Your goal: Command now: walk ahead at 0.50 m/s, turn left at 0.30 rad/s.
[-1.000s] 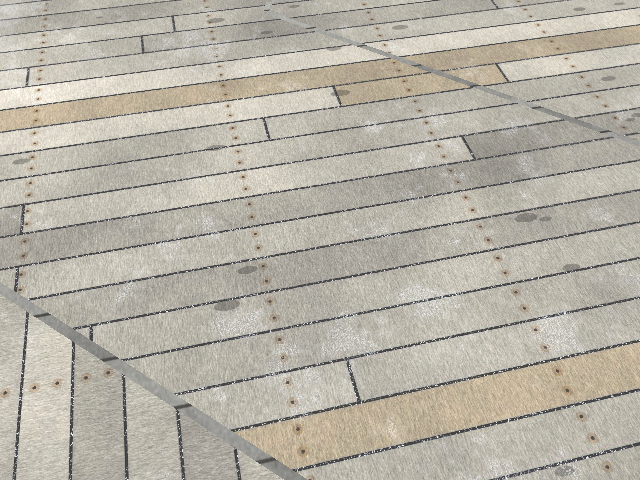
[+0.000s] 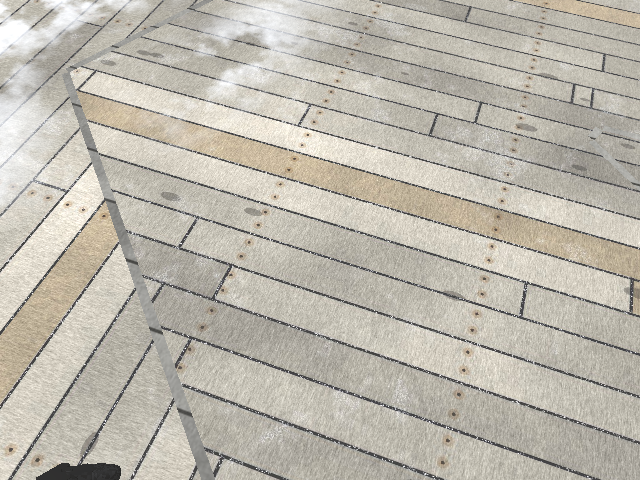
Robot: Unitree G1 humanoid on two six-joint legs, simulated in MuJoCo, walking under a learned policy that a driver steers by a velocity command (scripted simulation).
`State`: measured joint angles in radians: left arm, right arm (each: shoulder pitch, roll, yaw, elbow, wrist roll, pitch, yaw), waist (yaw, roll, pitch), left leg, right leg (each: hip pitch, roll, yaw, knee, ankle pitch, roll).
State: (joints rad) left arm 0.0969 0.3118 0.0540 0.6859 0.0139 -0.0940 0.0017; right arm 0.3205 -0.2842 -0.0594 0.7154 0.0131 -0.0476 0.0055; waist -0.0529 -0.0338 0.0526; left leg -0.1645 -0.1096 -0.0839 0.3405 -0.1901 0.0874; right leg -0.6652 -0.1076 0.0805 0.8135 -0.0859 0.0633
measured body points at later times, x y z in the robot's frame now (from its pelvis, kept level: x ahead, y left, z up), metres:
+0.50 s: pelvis +0.29 -0.08 +0.00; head +0.32 -0.10 +0.45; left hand +0.39 +0.19 -0.11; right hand +0.43 -0.37 -0.09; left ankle +0.42 +0.08 -0.69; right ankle +0.27 -0.15 -0.75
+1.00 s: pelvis +0.56 -0.09 +0.00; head +0.59 -0.10 +0.45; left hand +0.83 +0.08 -0.10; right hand +0.49 -0.38 -0.11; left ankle +0.58 +0.02 -0.75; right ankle +0.58 -0.28 -0.67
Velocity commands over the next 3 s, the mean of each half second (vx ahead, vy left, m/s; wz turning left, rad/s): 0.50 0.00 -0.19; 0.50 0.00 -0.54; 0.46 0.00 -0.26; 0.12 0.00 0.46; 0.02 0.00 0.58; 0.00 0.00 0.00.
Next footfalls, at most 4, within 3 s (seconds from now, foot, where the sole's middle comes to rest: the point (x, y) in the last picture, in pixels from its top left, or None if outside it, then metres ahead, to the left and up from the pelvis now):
0.22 right None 0.31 -0.15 -0.78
0.72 left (304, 403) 0.62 0.00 -0.78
1.24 right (461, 346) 0.74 -0.37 -0.78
1.72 left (417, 246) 1.04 -0.31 -0.78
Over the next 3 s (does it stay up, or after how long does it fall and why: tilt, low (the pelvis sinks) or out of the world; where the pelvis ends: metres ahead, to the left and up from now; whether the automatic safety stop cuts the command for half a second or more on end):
stays up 0.90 -0.37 -0.02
